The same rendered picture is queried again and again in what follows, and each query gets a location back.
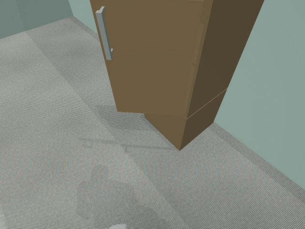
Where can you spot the cupboard door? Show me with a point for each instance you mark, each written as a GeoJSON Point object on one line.
{"type": "Point", "coordinates": [153, 44]}

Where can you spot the handle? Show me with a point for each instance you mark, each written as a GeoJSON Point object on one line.
{"type": "Point", "coordinates": [103, 32]}

